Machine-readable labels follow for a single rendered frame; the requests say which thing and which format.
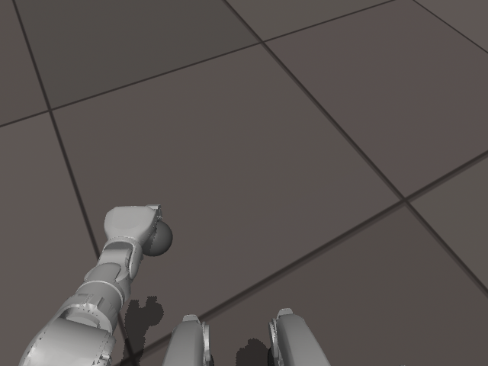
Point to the left robot arm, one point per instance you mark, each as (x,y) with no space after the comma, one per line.
(80,333)

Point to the ball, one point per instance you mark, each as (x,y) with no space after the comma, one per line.
(160,240)

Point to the left robot hand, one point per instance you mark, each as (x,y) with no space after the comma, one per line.
(134,222)

